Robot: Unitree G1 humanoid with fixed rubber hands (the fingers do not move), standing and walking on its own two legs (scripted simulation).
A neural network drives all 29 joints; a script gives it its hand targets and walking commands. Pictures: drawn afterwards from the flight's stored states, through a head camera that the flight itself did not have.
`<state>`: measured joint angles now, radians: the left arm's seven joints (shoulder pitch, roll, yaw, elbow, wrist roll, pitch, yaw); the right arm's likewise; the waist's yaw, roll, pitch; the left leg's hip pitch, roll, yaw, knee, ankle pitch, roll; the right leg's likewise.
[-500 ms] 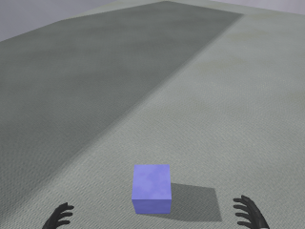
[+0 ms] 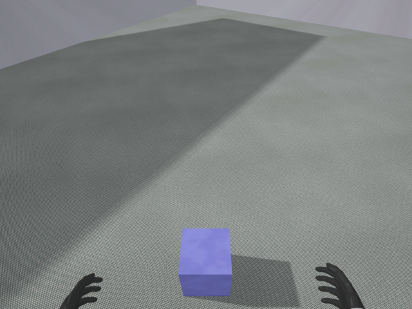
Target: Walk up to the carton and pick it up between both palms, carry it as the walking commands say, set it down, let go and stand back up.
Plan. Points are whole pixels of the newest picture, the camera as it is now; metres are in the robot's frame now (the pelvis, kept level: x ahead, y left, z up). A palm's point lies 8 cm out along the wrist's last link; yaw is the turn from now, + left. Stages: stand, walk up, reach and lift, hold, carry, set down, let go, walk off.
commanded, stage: stand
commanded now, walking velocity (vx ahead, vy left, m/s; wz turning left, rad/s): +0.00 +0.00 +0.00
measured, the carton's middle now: (206, 262) +0.49 +0.06 -0.64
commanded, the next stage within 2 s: none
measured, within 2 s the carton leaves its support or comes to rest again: neither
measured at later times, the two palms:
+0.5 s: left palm out of the picture +0.12 +0.29 -0.05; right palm out of the picture +0.16 -0.24 -0.06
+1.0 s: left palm out of the picture +0.11 +0.29 -0.06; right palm out of the picture +0.15 -0.24 -0.06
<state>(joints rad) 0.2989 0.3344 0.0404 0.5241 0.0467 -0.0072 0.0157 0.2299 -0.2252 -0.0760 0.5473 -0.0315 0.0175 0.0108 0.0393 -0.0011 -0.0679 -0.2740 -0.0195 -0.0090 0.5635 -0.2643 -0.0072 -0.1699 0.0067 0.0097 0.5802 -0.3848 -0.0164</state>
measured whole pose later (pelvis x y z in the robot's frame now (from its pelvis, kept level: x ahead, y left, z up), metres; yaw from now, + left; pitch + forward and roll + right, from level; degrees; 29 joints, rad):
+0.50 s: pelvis -0.01 +0.00 +0.00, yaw +0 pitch -2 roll +1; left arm 0.30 0.33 0.04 0.54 0.05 -0.02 0.02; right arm 0.23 -0.23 -0.08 0.55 -0.03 0.00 0.01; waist 0.04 0.00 -0.05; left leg -0.27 -0.02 -0.01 0.56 -0.26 0.00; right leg -0.17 0.01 0.01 0.58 -0.38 -0.01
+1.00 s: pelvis -0.01 +0.00 +0.00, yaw +0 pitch -2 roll +0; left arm 0.30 0.33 0.04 0.55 0.05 -0.02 0.02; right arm 0.23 -0.23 -0.08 0.56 -0.03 -0.01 0.01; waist 0.04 0.00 -0.03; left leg -0.27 -0.02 -0.01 0.56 -0.25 0.00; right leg -0.17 0.01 0.01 0.58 -0.37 -0.01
